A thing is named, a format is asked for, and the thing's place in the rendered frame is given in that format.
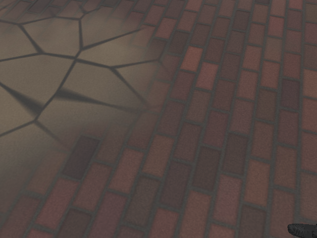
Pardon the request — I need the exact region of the robot right hand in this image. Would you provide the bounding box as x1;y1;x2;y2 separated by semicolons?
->
287;223;317;238

